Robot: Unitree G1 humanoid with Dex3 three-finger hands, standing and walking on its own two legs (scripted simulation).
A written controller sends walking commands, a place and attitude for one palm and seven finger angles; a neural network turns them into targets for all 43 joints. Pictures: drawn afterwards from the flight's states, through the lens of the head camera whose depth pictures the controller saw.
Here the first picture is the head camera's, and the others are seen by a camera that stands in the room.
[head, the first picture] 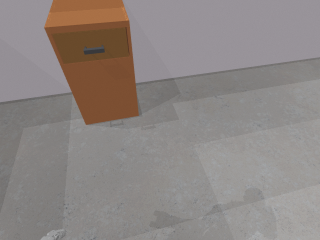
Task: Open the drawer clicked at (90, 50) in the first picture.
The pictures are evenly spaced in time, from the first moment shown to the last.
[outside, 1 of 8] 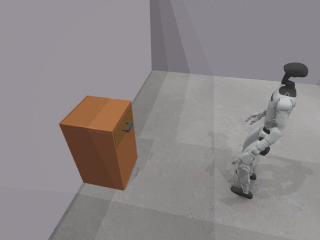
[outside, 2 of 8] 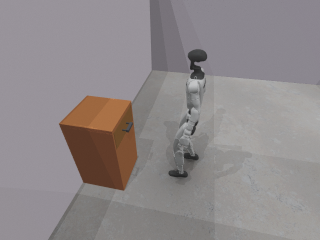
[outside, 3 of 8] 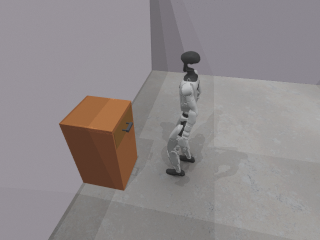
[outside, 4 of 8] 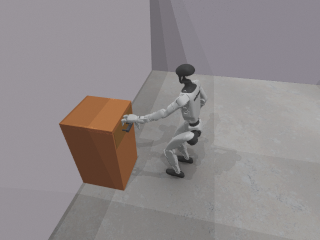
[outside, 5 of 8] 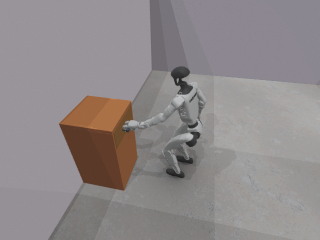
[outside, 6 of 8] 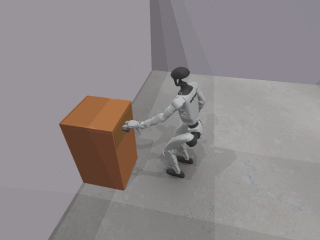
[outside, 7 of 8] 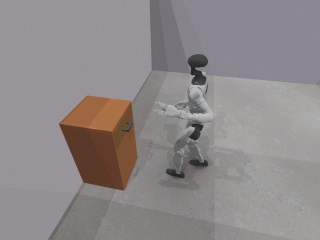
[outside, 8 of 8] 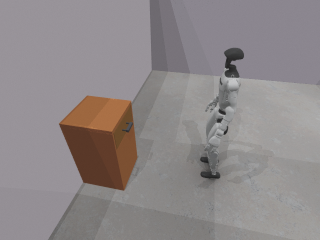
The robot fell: no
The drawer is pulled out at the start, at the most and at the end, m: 0.00 0.01 0.00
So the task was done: no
